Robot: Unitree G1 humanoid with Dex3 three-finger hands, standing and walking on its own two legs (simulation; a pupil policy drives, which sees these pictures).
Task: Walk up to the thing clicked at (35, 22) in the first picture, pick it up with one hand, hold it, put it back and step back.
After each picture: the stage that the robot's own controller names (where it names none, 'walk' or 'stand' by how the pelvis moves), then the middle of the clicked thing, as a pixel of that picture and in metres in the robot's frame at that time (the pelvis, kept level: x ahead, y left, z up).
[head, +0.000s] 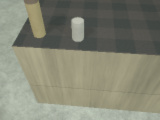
stand; (35, 15) +0.76 +0.27 +0.03
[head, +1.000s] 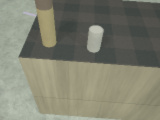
walk; (46, 22) +0.65 +0.17 +0.05
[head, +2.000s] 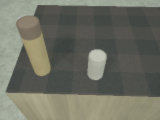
stand; (36, 49) +0.46 +0.20 +0.05
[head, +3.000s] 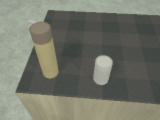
stand; (46, 53) +0.47 +0.17 +0.03
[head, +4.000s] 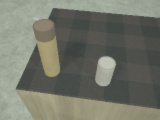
stand; (48, 51) +0.47 +0.16 +0.03
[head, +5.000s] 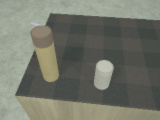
stand; (46, 56) +0.46 +0.17 +0.03
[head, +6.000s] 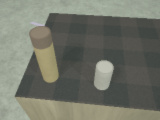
stand; (46, 57) +0.45 +0.17 +0.03
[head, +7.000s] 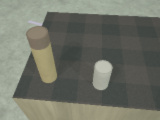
stand; (44, 58) +0.45 +0.18 +0.03
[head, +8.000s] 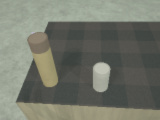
rise first; (44, 62) +0.45 +0.20 +0.03
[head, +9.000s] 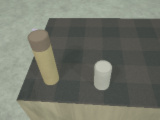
go down; (45, 60) +0.45 +0.20 +0.03
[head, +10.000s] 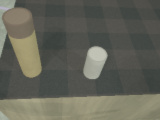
go down; (26, 48) +0.43 +0.18 +0.07
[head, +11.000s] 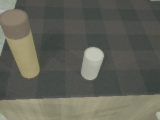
approach; (23, 49) +0.44 +0.19 +0.07
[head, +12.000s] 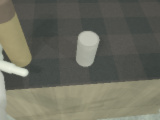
close in; (10, 35) +0.45 +0.20 +0.10
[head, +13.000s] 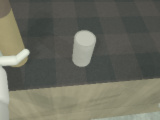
lift; (6, 33) +0.46 +0.20 +0.11
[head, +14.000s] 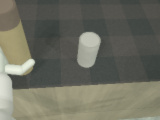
lift; (13, 43) +0.42 +0.19 +0.10
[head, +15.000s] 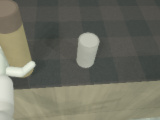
lift; (14, 45) +0.42 +0.19 +0.10
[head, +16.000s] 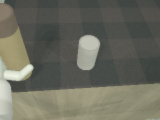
lift; (11, 49) +0.41 +0.20 +0.10
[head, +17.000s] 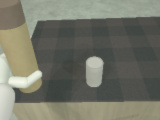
hold; (19, 51) +0.33 +0.18 +0.22
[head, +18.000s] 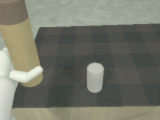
crouch; (21, 46) +0.34 +0.17 +0.23
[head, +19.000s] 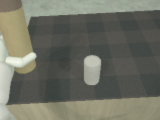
crouch; (15, 34) +0.41 +0.19 +0.20
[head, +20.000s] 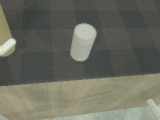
lower; out of the picture +0.48 +0.22 +0.11
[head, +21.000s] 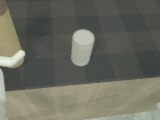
lower; (2, 33) +0.45 +0.21 +0.11
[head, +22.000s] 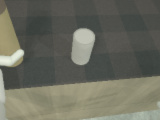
lower; (1, 32) +0.46 +0.21 +0.11
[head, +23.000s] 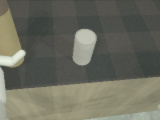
lower; (2, 33) +0.46 +0.21 +0.11
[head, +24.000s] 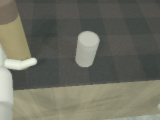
open; (12, 37) +0.44 +0.19 +0.11
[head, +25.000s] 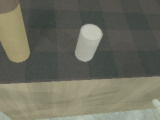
sink last; (10, 27) +0.45 +0.19 +0.11
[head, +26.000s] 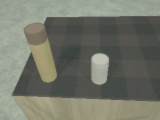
sink last; (42, 55) +0.46 +0.20 +0.08
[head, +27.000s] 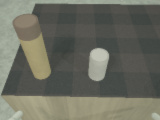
stand; (35, 51) +0.43 +0.19 +0.08
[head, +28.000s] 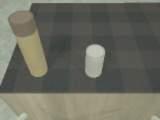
stand; (31, 48) +0.44 +0.20 +0.09
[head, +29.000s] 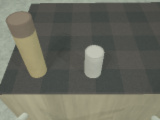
stand; (30, 49) +0.44 +0.20 +0.09
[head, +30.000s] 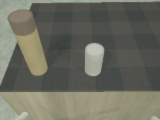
stand; (31, 47) +0.45 +0.20 +0.10
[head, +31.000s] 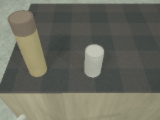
stand; (30, 48) +0.45 +0.20 +0.09
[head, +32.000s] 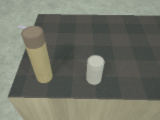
stand; (39, 57) +0.45 +0.19 +0.03
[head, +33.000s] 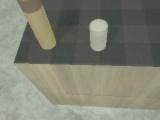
walk; (39, 23) +0.54 +0.20 +0.05
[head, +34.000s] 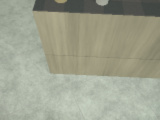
walk; out of the picture +0.84 +0.14 +0.06
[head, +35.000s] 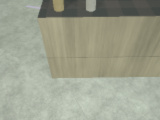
stand; out of the picture +1.02 +0.20 +0.05
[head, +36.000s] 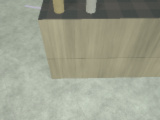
stand; out of the picture +1.02 +0.18 +0.02
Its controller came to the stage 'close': yes
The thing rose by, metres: 0.20
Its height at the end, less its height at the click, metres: +0.00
